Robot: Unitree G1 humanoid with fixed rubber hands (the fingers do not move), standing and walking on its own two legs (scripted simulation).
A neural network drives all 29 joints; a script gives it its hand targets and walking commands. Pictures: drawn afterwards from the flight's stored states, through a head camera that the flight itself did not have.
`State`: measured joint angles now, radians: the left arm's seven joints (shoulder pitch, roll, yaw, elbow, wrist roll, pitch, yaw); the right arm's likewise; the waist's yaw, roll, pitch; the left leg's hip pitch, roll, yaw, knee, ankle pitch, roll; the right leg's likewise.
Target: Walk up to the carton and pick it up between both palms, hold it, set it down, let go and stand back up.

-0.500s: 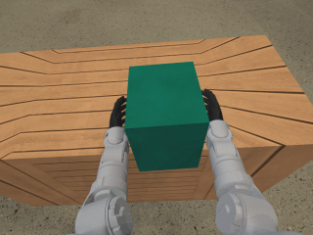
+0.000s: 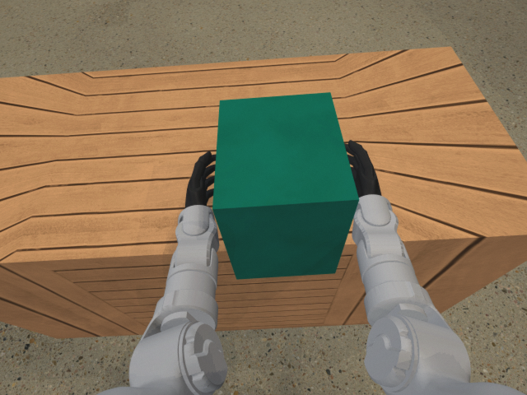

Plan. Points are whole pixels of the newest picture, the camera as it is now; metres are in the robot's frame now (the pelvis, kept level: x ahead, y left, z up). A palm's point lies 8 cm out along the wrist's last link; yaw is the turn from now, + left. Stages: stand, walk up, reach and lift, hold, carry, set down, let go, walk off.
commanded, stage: set down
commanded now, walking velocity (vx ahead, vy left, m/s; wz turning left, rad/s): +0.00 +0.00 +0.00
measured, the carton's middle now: (280, 191) +0.41 +0.01 +0.03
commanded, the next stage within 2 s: none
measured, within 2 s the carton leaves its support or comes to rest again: neither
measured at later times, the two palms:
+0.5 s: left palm (184, 191) +0.40 +0.16 +0.06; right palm (383, 178) +0.42 -0.15 +0.05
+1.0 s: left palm (170, 154) +0.40 +0.16 +0.15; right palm (423, 134) +0.41 -0.18 +0.16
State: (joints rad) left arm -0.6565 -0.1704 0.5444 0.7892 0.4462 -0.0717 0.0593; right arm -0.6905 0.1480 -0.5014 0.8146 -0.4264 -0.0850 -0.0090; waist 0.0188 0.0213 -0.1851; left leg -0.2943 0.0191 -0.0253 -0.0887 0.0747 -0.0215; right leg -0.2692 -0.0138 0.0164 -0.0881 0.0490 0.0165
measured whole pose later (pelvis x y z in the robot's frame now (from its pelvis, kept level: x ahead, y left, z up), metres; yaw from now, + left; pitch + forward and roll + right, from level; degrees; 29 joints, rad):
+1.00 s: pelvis -0.03 -0.01 +0.00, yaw -1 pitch +10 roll +0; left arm -0.93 0.12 0.17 0.85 -0.07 0.38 0.20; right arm -0.98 -0.24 -0.08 0.94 0.16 0.34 -0.11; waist 0.05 0.01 -0.15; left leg -0.30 0.03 -0.01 0.16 -0.03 -0.03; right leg -0.31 0.00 0.03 0.22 -0.08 0.00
